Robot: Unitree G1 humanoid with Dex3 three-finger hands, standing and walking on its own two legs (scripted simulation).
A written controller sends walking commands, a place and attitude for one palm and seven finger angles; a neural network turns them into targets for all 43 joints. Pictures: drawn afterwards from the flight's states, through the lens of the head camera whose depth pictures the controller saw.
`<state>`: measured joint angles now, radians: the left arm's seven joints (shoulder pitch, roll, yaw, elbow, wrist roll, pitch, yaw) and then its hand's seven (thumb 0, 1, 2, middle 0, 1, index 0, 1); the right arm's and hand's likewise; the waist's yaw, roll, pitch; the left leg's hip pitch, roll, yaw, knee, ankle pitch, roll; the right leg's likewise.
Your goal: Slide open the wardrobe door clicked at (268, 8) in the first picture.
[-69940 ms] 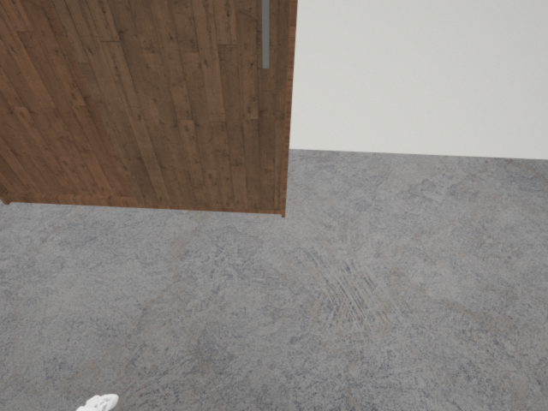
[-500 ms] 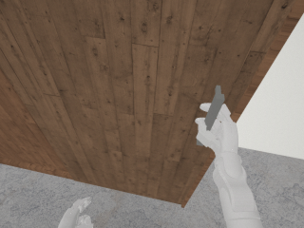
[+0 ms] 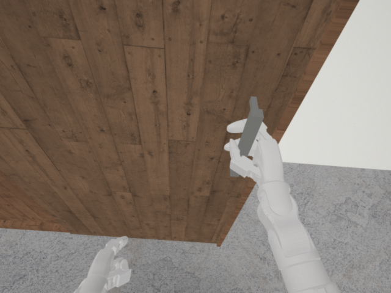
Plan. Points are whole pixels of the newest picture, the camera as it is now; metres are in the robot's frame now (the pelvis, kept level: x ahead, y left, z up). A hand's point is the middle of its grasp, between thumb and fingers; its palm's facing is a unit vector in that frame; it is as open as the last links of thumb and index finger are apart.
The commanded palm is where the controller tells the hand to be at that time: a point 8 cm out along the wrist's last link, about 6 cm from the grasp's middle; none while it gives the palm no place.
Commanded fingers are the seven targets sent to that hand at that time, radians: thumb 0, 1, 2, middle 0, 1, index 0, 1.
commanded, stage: step sideways, sliding the door along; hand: right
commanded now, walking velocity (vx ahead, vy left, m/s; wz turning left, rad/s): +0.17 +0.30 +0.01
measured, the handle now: (243, 140) +0.39 -0.07 +0.11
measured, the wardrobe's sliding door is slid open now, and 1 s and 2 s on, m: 0.00 0.12 0.48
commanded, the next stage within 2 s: none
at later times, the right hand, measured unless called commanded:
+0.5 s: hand (216, 158) +0.34 -0.02 +0.11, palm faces -0.01 +1.00 -0.06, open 5.7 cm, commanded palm +0.33 +0.00 +0.11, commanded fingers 0.00 -0.90 -0.90 0.45 1.40 0.45 1.40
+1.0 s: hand (166, 152) +0.35 +0.08 +0.10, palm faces +0.20 +0.98 -0.07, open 5.8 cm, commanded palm +0.32 +0.10 +0.10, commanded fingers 0.00 -0.90 -0.90 0.45 1.40 0.45 1.40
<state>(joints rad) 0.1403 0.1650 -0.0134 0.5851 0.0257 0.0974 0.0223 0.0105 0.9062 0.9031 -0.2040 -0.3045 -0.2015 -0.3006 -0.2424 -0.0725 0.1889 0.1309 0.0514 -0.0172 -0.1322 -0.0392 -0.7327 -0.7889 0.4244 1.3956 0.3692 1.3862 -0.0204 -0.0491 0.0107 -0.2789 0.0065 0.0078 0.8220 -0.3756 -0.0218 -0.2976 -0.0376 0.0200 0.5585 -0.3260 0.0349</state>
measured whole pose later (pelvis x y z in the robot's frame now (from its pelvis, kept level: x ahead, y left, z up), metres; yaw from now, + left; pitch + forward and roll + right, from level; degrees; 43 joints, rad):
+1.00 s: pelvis +0.00 +0.23 -0.02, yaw -8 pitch -1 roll +1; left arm 0.02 0.26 0.04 0.57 -0.02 -0.05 0.06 0.01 0.91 0.90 -0.20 -0.30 -0.20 -0.30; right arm -0.31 -0.10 0.04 0.01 0.06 -0.08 -0.16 0.00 -0.79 -0.83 0.47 1.41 0.24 1.44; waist -0.03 -0.08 0.26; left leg -0.43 0.08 0.13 0.67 -0.19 0.00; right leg -0.31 -0.06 -0.11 0.68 -0.30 0.01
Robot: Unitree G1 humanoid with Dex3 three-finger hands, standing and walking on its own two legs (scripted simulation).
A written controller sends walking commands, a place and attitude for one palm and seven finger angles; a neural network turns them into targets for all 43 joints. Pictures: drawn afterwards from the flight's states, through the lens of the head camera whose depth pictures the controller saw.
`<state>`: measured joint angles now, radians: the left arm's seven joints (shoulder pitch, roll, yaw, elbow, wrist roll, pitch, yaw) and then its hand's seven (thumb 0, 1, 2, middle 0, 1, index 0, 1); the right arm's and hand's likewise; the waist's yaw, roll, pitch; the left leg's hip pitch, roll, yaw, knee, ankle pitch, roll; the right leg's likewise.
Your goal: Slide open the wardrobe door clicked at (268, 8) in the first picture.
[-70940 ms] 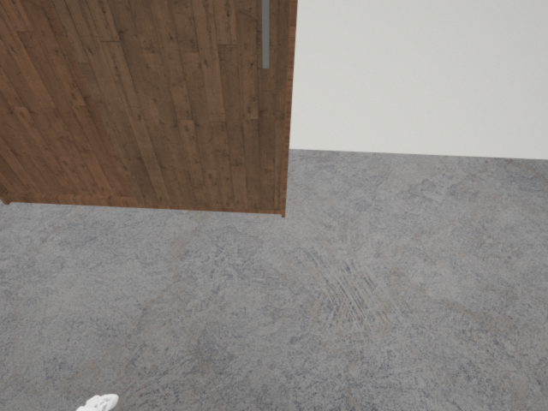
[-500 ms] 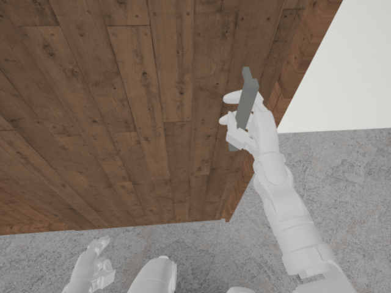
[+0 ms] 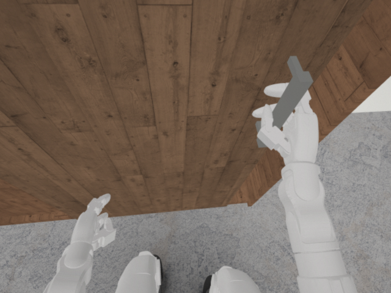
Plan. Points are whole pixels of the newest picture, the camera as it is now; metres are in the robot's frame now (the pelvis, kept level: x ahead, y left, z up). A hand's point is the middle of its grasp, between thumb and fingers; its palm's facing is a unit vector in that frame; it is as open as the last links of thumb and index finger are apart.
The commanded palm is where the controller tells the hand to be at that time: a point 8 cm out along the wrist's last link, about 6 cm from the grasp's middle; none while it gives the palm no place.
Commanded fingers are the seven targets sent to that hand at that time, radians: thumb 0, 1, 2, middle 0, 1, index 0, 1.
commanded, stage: step sideways, sliding the door along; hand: right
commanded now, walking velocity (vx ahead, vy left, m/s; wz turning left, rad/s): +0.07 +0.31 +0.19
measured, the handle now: (276, 108) +0.41 -0.12 +0.12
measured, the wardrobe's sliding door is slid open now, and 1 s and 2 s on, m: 0.12 0.48 0.60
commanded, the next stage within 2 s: stop walking and hold the door there in 1.50 s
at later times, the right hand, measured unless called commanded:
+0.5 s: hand (171, 136) +0.35 +0.06 +0.12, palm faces +0.14 +0.98 -0.13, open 6.0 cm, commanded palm +0.31 +0.07 +0.13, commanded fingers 0.00 -0.90 -0.90 0.45 1.40 0.45 1.40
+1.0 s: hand (41, 147) +0.31 +0.25 +0.12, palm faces -0.08 +0.99 -0.06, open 5.8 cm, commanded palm +0.29 +0.27 +0.12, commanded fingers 0.00 -0.90 -0.90 0.45 1.40 0.45 1.40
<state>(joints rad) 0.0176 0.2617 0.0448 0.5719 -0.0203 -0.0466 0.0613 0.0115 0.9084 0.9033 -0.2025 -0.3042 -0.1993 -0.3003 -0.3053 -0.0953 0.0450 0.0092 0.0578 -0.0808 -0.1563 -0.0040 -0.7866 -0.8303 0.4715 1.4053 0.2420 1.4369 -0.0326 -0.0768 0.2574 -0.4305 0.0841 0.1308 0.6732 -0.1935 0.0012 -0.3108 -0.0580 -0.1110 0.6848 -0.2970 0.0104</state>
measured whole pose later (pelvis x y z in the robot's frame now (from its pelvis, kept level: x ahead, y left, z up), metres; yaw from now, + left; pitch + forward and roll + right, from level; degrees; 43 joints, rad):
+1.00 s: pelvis -0.05 +0.33 +0.02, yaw +5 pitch -1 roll +4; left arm 0.13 0.15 -0.02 0.53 -0.03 -0.03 0.01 0.01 0.90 0.90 -0.21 -0.30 -0.20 -0.30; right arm -0.33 -0.13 0.16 0.11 0.07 -0.09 -0.10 0.01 -0.75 -0.83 0.40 1.40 0.31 1.40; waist -0.15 -0.06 0.20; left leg -0.36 0.08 0.05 0.73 -0.32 -0.04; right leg -0.24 -0.33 -0.11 0.51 -0.21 0.14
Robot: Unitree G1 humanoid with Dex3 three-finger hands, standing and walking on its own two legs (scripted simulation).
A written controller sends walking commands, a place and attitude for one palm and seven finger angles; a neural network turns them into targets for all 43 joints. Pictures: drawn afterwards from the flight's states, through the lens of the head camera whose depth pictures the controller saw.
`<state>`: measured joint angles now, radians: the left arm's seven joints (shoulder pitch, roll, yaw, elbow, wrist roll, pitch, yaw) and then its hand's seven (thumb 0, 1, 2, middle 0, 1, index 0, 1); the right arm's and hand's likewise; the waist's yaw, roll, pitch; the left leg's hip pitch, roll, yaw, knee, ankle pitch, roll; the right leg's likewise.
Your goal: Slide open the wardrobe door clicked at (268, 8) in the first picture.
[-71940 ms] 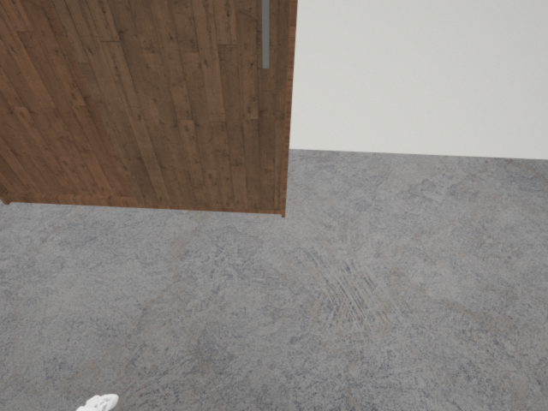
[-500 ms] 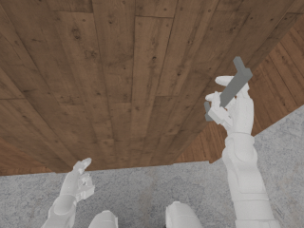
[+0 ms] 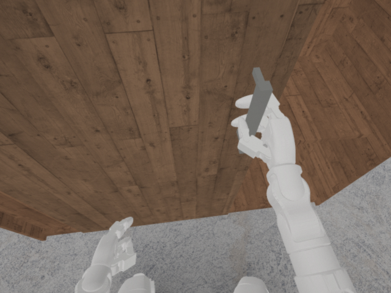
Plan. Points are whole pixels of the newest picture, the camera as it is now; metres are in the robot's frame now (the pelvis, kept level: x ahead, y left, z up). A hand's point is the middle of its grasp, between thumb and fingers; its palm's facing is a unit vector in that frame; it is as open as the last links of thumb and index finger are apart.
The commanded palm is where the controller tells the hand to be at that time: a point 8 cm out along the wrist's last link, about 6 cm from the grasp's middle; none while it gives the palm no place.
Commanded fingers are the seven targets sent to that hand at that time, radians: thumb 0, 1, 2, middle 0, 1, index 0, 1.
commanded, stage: step sideways, sliding the door along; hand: right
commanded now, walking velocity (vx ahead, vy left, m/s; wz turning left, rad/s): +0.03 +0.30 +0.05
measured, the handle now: (249, 115) +0.40 -0.13 +0.11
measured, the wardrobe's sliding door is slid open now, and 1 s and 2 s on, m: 0.48 0.60 0.60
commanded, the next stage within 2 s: stop walking and hold the door there in 0.50 s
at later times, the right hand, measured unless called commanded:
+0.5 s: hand (170, 146) +0.35 +0.02 +0.11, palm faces +0.05 +1.00 -0.01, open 5.8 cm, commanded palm +0.32 +0.04 +0.10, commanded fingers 0.00 -0.90 -0.90 0.45 1.40 0.45 1.40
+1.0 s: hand (173, 142) +0.36 +0.01 +0.10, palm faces +0.35 +0.88 -0.33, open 5.5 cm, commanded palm +0.32 -0.04 +0.08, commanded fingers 0.00 -0.90 -0.90 0.45 1.40 0.45 1.40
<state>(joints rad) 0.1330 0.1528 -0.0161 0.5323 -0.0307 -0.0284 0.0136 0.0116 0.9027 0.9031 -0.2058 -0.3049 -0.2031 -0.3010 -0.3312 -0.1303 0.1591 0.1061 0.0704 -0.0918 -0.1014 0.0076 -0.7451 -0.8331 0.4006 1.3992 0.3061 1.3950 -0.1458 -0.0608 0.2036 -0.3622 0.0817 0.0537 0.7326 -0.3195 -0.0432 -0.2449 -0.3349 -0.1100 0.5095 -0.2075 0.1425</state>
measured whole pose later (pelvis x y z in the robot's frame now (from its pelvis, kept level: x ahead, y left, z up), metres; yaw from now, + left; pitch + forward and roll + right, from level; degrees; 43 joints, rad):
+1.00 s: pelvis +0.00 +0.26 +0.01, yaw +4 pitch -2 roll -3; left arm 0.17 0.36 0.06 0.71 -0.03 0.00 0.07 0.01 0.91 0.90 -0.20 -0.30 -0.20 -0.30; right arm -0.24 -0.37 -0.35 0.60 0.03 -0.21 -0.08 -0.14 -0.64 -0.83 0.44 1.37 0.42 1.40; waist 0.03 -0.05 0.08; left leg -0.22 0.11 0.01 0.52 -0.26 -0.04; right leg -0.49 0.02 -0.07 1.07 -0.37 0.04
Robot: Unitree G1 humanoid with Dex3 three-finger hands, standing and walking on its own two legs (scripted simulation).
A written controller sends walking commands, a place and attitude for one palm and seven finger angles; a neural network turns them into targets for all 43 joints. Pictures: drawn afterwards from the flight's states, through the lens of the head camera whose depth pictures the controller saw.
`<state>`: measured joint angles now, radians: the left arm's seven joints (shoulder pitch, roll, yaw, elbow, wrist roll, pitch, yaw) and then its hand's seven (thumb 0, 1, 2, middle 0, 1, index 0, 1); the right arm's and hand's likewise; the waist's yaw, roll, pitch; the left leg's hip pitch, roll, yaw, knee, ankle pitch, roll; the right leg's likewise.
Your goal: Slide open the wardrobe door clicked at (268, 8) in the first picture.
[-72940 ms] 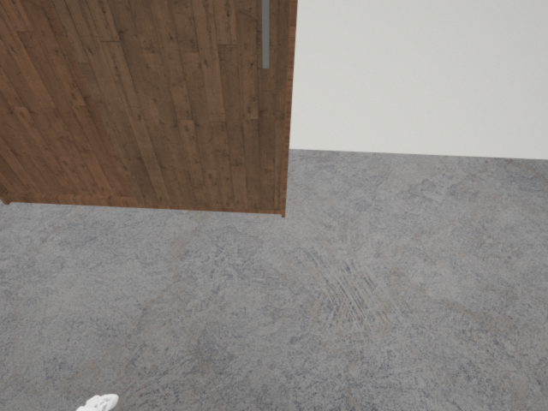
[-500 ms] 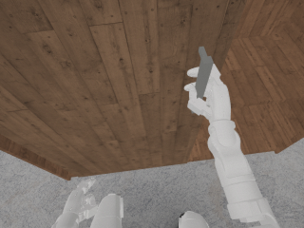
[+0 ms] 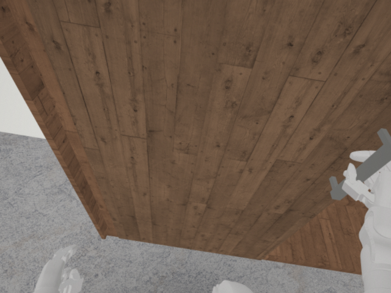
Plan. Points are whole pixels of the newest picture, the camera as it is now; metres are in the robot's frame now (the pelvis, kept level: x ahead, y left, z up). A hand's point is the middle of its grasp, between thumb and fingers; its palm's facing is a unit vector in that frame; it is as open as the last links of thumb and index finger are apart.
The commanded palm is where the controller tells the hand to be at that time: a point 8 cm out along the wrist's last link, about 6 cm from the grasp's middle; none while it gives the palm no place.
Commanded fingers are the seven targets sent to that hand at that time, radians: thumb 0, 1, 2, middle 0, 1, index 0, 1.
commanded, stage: stop walking and hold the door there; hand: right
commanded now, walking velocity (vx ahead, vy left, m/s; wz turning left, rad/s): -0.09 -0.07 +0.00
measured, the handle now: (357, 167) +0.38 -0.30 +0.10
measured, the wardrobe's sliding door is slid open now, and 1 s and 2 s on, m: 0.60 0.60 0.59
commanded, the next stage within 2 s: none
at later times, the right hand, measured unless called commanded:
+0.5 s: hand (351, 185) +0.34 -0.28 +0.09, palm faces +0.26 +0.94 -0.22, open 5.5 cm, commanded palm +0.30 -0.33 +0.07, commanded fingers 0.00 -0.90 -0.90 0.45 1.40 0.45 1.40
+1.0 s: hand (352, 184) +0.34 -0.28 +0.09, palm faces +0.26 +0.94 -0.20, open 5.5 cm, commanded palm +0.30 -0.33 +0.07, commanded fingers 0.00 -0.90 -0.90 0.45 1.40 0.45 1.40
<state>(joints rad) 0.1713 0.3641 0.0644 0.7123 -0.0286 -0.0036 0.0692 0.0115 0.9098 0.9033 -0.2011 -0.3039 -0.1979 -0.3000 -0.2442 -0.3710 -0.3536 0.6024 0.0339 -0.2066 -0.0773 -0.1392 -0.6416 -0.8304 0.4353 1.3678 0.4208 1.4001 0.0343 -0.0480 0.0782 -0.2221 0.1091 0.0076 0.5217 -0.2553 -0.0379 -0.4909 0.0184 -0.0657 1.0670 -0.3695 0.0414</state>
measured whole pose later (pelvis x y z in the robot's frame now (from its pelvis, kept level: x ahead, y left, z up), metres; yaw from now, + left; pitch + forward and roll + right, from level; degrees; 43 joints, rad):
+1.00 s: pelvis -0.09 -0.06 -0.01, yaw +5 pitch -2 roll +1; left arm 0.30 0.28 0.00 0.75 -0.04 -0.04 0.09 0.01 0.90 0.90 -0.21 -0.30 -0.20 -0.30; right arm -0.56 -0.39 -0.24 0.89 0.04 -0.20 -0.09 -0.08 -0.72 -0.80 0.43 1.36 0.36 1.40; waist 0.03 -0.01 0.04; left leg -0.27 0.02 0.02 0.50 -0.21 -0.01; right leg -0.35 -0.05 -0.09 0.58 -0.30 -0.01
